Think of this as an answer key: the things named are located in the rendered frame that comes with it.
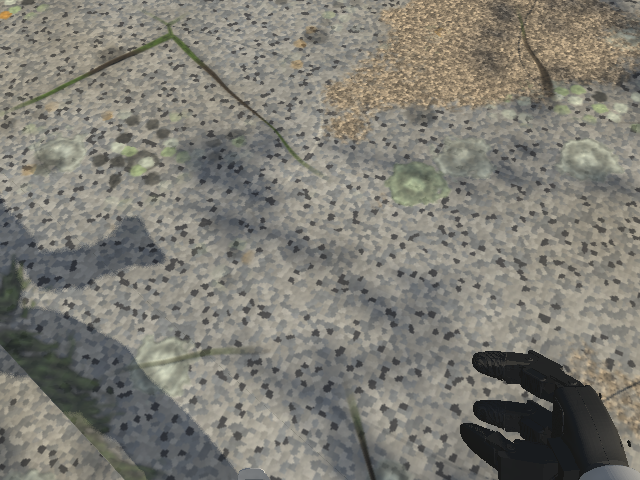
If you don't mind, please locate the robot right hand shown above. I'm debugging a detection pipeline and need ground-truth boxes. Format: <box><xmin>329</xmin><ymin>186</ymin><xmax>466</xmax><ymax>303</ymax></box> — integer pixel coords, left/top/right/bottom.
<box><xmin>460</xmin><ymin>350</ymin><xmax>631</xmax><ymax>480</ymax></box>

